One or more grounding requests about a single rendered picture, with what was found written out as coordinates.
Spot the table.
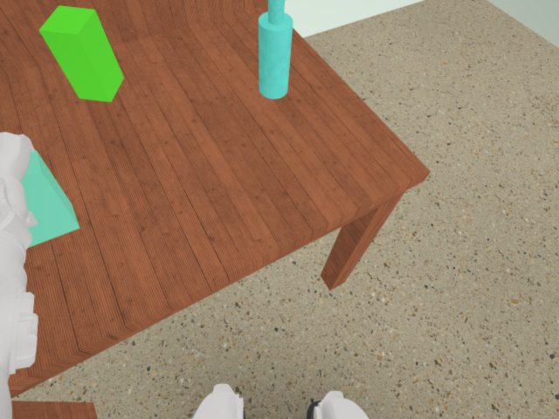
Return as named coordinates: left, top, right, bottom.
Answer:
left=0, top=0, right=431, bottom=419

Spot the left robot upper arm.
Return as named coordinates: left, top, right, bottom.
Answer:
left=0, top=288, right=38, bottom=419

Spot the robot left hand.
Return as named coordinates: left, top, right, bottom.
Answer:
left=0, top=132, right=38, bottom=229

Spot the right robot thigh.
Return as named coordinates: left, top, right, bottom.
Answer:
left=314, top=398, right=369, bottom=419

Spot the robot left forearm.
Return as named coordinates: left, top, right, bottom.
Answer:
left=0, top=173, right=32, bottom=292

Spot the sponge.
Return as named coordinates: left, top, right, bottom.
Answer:
left=21, top=150, right=79, bottom=248

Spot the left robot thigh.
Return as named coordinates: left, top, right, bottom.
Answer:
left=192, top=391, right=244, bottom=419

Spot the robot thigh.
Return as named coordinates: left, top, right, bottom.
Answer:
left=192, top=391, right=244, bottom=419
left=314, top=398, right=369, bottom=419

